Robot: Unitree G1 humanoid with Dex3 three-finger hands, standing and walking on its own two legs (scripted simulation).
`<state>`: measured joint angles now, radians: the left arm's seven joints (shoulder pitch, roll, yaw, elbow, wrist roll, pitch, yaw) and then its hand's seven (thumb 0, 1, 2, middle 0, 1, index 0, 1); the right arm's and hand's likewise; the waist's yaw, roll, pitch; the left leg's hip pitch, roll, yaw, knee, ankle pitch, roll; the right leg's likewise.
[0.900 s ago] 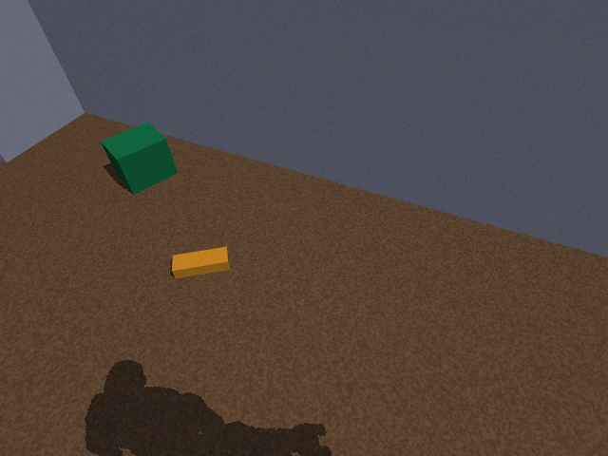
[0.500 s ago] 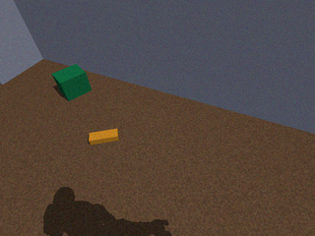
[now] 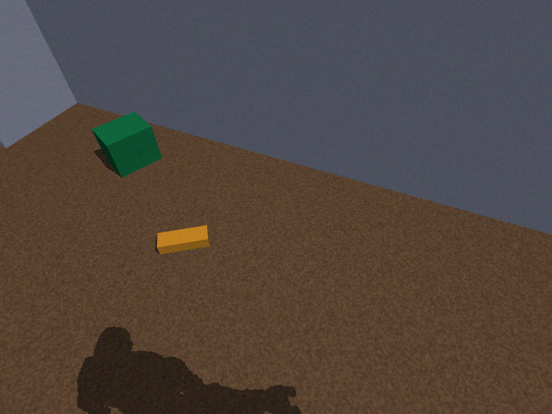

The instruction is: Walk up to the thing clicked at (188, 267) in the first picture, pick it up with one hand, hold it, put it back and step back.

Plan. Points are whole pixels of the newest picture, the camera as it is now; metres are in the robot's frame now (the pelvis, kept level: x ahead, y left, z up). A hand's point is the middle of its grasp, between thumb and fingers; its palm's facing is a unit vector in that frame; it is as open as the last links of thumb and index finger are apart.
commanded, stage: stand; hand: left
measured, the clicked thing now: (183, 239) +0.97 +0.46 -0.76
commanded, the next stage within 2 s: walk up in 0.22 s
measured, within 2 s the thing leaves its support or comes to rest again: neither
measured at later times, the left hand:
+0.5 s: hand out of the picture +0.05 +0.34 -0.16, palm faces +0.08 -0.92 -0.39, open 7.4 cm
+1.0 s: hand (87, 346) +0.28 +0.37 -0.14, palm faces +0.13 -0.90 -0.41, open 7.4 cm
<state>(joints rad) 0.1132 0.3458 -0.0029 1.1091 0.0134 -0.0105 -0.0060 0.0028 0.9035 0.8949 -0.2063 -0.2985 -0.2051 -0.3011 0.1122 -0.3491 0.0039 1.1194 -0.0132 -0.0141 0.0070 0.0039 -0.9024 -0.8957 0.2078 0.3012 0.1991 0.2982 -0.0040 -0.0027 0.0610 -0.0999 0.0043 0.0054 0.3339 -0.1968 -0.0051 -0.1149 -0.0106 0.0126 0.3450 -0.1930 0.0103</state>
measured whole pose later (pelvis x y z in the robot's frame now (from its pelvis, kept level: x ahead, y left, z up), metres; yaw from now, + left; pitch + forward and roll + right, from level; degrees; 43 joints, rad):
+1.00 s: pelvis +0.22 +0.08 -0.03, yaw +9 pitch -4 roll +0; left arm 0.23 0.40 0.08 0.86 0.02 -0.09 -0.06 0.00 0.90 0.89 -0.21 -0.30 -0.21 -0.30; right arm 0.36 -0.42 -0.05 0.88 -0.01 -0.04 0.04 0.01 -0.90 -0.90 0.21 0.30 0.20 0.30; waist -0.01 0.05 0.08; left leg -0.27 -0.01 -0.06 1.00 -0.48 0.04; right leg -0.34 -0.04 -0.07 0.66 -0.26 -0.02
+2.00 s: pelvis +0.53 +0.14 -0.03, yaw +10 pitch -3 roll +0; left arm 0.23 0.40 0.02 0.84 0.01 -0.05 -0.02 0.00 0.90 0.89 -0.21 -0.30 -0.21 -0.30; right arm 0.27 -0.41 -0.03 0.88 -0.01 -0.03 0.02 0.00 -0.90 -0.90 0.21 0.30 0.20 0.30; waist 0.01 0.03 0.10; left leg -0.38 0.05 0.03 0.72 -0.31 0.01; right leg -0.34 -0.05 -0.05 0.69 -0.30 -0.01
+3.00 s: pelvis +0.56 +0.17 +0.00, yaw +9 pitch -2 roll +0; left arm 0.09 0.35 0.01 1.18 0.01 -0.01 -0.02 0.00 0.90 0.89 -0.21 -0.30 -0.21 -0.30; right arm 0.10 -0.35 0.00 1.18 -0.01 -0.01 0.02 0.00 -0.90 -0.90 0.21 0.30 0.20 0.30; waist -0.01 0.00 0.05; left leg -0.16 0.02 0.05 0.33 -0.13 0.00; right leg -0.13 -0.04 -0.03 0.33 -0.15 0.03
